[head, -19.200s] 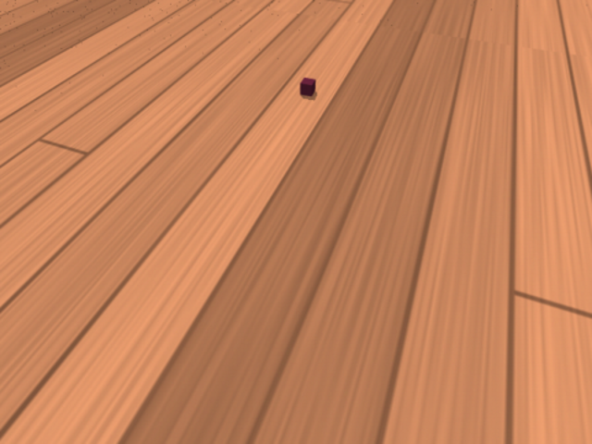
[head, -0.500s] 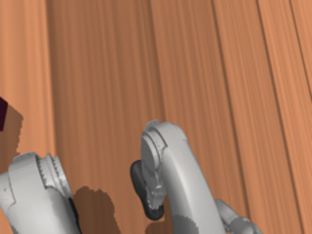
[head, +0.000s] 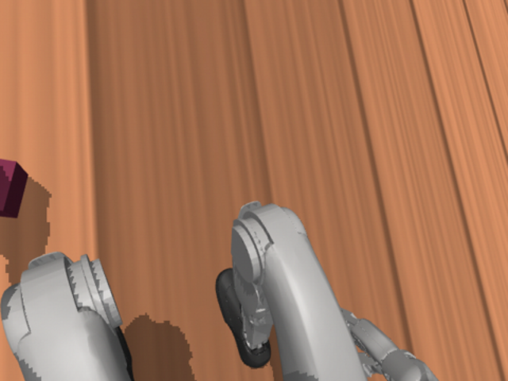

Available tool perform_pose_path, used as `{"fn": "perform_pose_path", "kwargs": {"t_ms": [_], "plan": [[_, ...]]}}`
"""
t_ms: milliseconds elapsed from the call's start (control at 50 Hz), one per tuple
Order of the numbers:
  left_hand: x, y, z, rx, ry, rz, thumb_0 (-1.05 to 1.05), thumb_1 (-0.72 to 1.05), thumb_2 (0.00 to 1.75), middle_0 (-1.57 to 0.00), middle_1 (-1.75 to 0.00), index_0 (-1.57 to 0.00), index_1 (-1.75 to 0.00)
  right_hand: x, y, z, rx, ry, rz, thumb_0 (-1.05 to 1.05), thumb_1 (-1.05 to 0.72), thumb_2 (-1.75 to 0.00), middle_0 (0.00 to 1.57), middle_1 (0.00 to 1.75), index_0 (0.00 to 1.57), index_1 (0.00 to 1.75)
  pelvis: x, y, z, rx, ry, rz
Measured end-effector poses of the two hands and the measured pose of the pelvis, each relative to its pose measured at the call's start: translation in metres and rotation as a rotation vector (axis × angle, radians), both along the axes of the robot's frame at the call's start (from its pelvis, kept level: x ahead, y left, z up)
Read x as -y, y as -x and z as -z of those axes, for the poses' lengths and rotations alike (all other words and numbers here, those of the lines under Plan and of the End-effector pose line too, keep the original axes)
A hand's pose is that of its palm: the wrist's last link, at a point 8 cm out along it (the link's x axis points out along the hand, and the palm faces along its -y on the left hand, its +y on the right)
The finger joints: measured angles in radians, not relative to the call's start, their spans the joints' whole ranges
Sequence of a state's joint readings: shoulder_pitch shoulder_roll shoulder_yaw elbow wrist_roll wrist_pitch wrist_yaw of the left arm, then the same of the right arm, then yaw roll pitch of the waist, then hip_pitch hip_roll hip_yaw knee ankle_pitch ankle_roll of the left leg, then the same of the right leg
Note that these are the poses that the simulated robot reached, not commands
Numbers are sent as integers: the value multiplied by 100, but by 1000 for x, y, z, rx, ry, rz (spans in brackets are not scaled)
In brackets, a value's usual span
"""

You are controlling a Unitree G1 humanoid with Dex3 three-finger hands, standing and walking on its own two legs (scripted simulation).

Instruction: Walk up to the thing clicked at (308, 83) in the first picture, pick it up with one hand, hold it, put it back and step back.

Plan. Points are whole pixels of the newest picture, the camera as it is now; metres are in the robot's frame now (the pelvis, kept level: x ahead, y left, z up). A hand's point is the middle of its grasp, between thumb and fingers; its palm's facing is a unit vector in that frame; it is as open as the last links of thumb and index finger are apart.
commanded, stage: settle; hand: left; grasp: from above
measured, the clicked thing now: out of the picture +0.44 +0.30 -0.25
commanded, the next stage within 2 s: lift in 0.98 s
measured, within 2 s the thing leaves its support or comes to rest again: leaves its support in 0.48 s
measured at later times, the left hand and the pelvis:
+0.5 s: hand out of the picture +0.42 +0.33 -0.20, palm faces -0.46 -0.03 -0.89, open 10.3 cm; pelvis +0.00 +0.00 +0.01, yaw +1 degrees
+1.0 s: hand out of the picture +0.41 +0.33 -0.10, palm faces -0.52 -0.03 -0.85, open 10.3 cm; pelvis -0.01 +0.00 +0.05, yaw +4 degrees
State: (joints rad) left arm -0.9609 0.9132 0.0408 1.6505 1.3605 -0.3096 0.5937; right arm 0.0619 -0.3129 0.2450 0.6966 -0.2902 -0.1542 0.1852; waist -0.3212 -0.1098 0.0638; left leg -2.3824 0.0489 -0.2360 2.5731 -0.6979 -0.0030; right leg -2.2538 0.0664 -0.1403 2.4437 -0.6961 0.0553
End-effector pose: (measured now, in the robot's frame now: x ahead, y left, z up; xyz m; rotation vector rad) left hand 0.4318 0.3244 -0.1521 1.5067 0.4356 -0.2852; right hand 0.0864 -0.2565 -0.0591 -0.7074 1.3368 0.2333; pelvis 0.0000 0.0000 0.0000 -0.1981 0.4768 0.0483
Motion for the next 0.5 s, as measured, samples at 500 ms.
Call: {"fn": "perform_pose_path", "kwargs": {"t_ms": [500], "plan": [[-7,5,-14,-14,7,68,4,11,40,-105,-28,-66,-30,3,7,2,-46,17,91,0,-91,-90,20,30,21,30,3,-4,-6,-24,-6,-11]]}}
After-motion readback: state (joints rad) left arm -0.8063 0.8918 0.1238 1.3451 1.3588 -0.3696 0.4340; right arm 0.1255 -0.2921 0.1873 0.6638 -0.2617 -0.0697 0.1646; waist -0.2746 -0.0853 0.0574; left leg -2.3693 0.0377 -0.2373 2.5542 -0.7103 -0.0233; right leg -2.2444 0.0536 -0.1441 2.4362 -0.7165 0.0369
